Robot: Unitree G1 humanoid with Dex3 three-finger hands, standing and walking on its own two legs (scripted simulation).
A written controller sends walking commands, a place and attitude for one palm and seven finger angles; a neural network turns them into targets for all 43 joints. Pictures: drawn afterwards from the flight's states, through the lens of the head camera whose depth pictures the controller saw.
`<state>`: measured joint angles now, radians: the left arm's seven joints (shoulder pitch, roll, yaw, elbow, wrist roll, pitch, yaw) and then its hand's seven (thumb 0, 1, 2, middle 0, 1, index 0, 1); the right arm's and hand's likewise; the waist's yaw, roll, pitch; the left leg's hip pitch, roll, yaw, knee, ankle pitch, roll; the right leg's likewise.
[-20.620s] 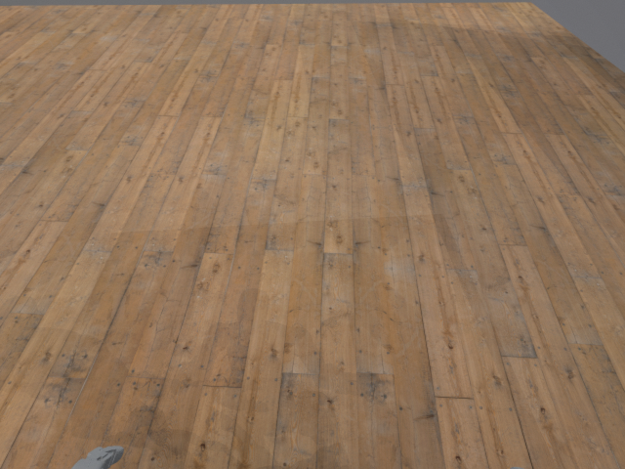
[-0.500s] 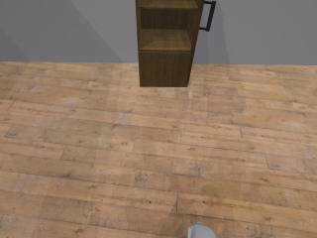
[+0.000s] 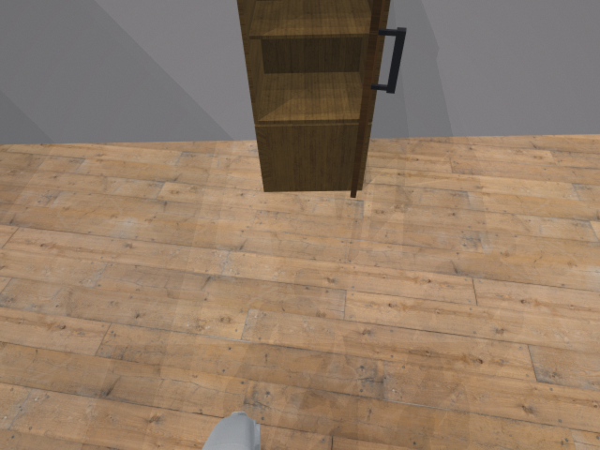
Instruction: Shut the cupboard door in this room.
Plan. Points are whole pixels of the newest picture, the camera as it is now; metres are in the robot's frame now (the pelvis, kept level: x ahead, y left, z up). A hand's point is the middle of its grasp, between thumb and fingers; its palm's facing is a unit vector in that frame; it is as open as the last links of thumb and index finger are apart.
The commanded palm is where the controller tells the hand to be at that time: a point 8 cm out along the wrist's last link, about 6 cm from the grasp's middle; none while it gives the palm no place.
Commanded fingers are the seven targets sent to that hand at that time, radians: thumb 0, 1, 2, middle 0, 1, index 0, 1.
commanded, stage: stand and wait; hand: left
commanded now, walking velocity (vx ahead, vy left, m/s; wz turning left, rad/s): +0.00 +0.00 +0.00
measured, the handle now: (387, 61) +0.93 -0.15 +0.06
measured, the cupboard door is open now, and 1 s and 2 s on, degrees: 78 78 78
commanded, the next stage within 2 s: turn or walk to find it in 0.50 s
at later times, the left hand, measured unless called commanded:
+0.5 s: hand out of the picture +0.13 +0.21 -0.19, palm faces +0.03 -0.98 -0.19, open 7.3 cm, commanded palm none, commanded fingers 0.00 0.90 0.90 -0.20 -0.30 -0.20 -0.30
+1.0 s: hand (195, 361) +0.28 +0.22 -0.18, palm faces -0.05 -0.98 -0.18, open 7.3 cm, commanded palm none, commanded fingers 0.00 0.90 0.90 -0.20 -0.30 -0.20 -0.30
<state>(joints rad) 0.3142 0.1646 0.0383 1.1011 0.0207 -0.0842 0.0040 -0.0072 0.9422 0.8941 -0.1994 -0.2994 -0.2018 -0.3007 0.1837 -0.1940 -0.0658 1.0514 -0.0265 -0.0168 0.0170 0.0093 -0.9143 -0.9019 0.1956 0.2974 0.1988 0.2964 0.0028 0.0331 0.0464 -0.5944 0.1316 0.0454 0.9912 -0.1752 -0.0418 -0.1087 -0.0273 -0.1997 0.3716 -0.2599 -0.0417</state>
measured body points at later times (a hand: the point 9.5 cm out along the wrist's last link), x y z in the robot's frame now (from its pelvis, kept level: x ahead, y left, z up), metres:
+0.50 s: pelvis +0.12 +0.04 -0.01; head +0.12 +0.04 +0.44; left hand +0.13 +0.26 -0.17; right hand +0.21 -0.18 -0.16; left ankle +0.17 +0.13 -0.75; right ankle +0.12 -0.10 -0.74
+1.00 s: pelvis +0.24 +0.03 +0.00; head +0.27 +0.03 +0.45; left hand +0.29 +0.27 -0.16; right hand +0.12 -0.16 -0.15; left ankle +0.16 +0.13 -0.75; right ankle +0.25 -0.09 -0.68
